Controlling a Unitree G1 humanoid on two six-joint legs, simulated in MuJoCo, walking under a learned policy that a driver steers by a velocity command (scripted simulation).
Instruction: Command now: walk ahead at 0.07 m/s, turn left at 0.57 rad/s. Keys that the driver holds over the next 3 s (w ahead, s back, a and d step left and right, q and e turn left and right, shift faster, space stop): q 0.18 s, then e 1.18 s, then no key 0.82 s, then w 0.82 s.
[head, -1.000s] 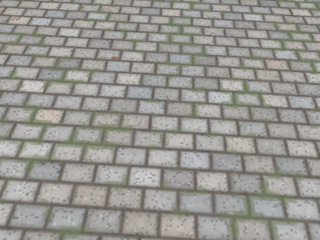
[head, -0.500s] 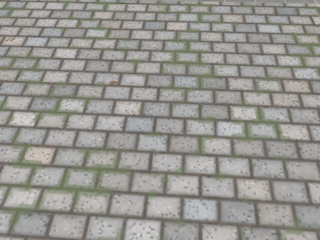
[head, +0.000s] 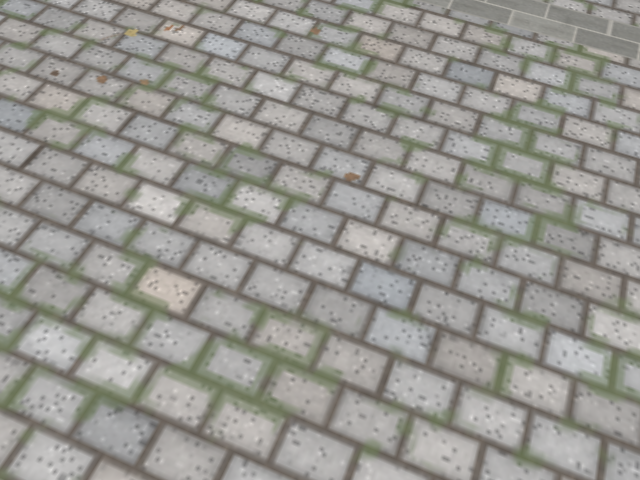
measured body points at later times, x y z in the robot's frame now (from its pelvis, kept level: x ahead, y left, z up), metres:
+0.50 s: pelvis +0.05 -0.04 +0.01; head +0.07 -0.05 +0.46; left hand +0.11 +0.24 -0.11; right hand +0.24 -0.27 -0.10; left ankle +0.09 +0.07 -0.73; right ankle +0.07 -0.17 -0.73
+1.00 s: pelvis +0.05 -0.09 +0.00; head +0.08 -0.12 +0.45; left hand +0.25 +0.16 -0.08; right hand +0.14 -0.40 -0.12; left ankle +0.08 +0.07 -0.69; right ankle +0.04 -0.18 -0.73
